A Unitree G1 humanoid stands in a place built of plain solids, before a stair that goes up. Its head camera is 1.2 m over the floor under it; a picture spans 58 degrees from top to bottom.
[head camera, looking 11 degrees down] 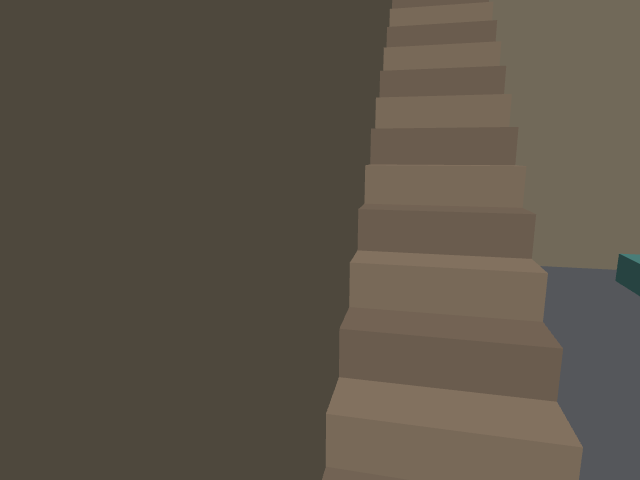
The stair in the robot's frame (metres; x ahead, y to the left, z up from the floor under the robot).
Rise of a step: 0.19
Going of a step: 0.24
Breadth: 0.75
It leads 12 degrees to the right of straight ahead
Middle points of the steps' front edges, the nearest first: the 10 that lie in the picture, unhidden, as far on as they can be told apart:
1.18 -0.39 0.38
1.42 -0.44 0.58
1.65 -0.49 0.77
1.89 -0.54 0.96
2.12 -0.59 1.15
2.35 -0.64 1.35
2.59 -0.70 1.54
2.82 -0.75 1.73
3.06 -0.80 1.92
3.29 -0.85 2.12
